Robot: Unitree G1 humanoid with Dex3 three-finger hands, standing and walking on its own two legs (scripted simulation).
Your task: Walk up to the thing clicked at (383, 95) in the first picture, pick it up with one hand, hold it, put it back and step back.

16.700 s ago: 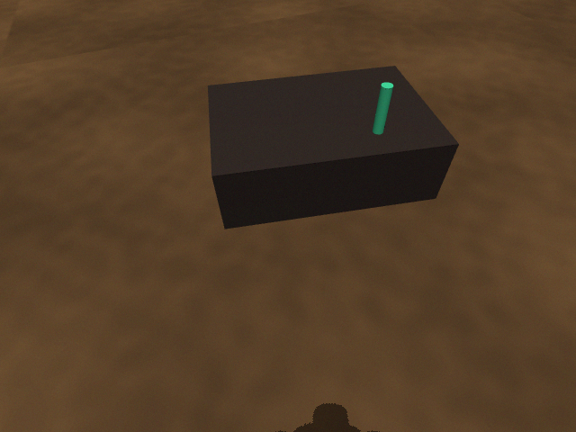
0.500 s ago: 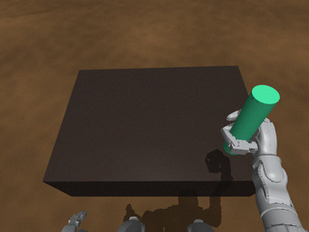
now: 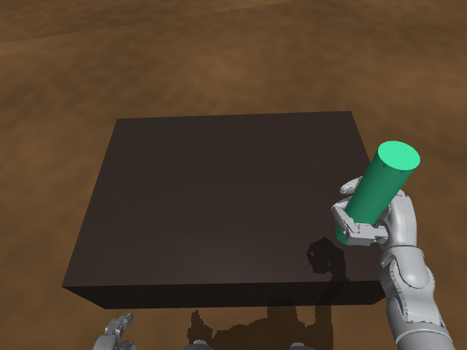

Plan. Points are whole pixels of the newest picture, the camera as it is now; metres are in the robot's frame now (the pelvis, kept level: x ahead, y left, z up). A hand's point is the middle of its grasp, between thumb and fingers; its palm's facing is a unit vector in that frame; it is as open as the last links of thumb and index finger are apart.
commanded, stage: hold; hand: right
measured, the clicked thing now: (368, 201) +0.34 -0.18 +0.08
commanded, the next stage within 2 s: none
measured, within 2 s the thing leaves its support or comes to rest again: neither
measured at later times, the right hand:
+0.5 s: hand (358, 217) +0.32 -0.17 +0.06, palm faces +0.07 +1.00 +0.00, open 6.5 cm
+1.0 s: hand (354, 217) +0.32 -0.16 +0.06, palm faces +0.06 +1.00 +0.00, open 6.5 cm
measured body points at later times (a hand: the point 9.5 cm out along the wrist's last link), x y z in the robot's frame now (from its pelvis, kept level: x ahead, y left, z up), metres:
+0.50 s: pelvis +0.00 +0.00 +0.01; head +0.04 +0.00 +0.45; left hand +0.14 +0.25 -0.10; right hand +0.31 -0.22 +0.06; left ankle +0.01 +0.13 -0.69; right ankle +0.00 -0.13 -0.69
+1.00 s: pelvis -0.01 +0.00 +0.01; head +0.04 +0.00 +0.46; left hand +0.13 +0.25 -0.10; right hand +0.31 -0.22 +0.06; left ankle +0.01 +0.13 -0.69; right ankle +0.00 -0.13 -0.69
